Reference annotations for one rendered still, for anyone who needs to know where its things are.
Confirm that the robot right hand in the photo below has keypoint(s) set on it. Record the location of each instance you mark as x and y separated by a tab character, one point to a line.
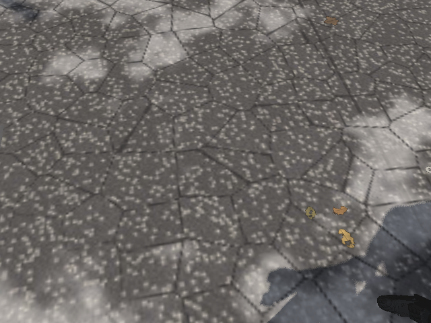
416	307

